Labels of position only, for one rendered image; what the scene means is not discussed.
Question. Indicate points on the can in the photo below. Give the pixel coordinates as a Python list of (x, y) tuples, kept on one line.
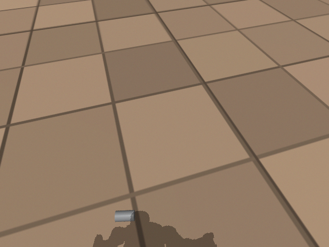
[(124, 215)]

